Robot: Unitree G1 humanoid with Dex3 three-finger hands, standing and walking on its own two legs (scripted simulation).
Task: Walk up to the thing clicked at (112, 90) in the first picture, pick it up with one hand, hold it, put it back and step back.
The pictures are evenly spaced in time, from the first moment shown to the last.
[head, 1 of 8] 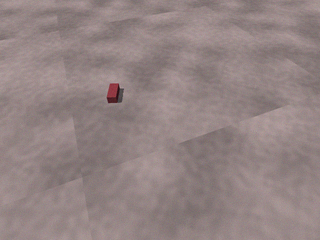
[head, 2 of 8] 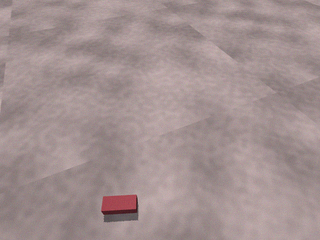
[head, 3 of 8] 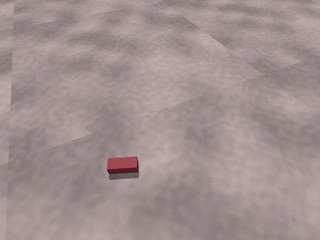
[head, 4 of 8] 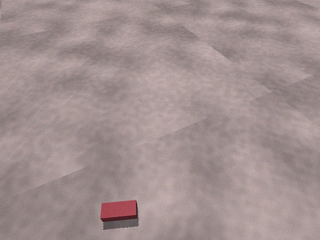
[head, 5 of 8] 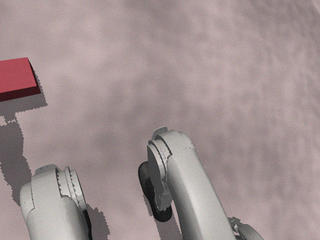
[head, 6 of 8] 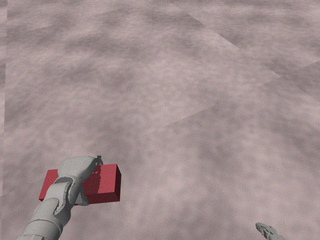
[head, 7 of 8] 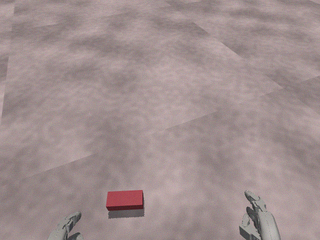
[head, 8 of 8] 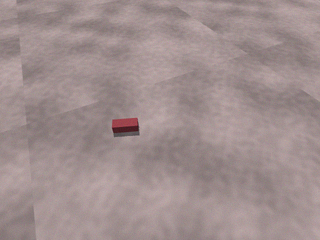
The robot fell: no
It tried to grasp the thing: yes
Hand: left
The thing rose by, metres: 0.67
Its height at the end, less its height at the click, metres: +0.00
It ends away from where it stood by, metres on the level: 0.02
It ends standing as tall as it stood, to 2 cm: yes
